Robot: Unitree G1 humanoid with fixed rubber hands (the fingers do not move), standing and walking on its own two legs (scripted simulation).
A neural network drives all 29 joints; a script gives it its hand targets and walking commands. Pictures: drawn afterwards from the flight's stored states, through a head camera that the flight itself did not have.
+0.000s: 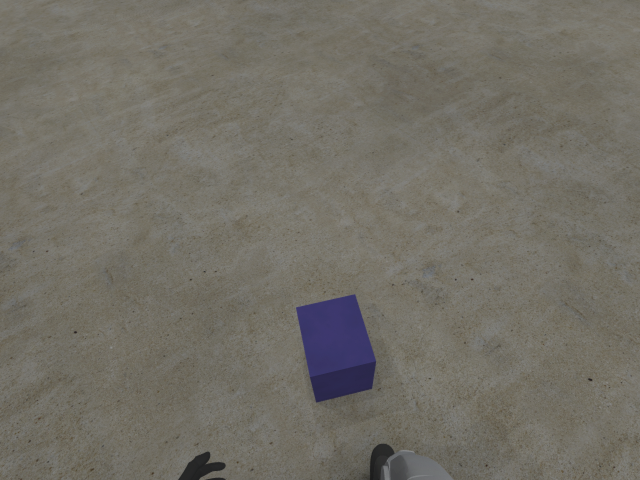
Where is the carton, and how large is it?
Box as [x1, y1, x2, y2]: [296, 294, 375, 402]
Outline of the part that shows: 354,294 296,307 310,379 316,402 371,388 375,359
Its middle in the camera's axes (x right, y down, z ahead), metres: +0.04 +0.32 +1.15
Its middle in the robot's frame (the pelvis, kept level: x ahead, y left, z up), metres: +0.53 -0.02 -0.64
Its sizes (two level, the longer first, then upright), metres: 0.205 0.176 0.235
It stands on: the floor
